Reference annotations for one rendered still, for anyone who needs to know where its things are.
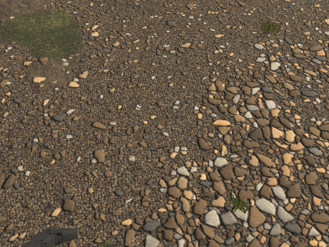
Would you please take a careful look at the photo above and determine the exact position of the left robot hand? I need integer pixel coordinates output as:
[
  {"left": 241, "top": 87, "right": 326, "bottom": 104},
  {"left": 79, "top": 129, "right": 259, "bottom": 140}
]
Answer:
[{"left": 21, "top": 228, "right": 78, "bottom": 247}]

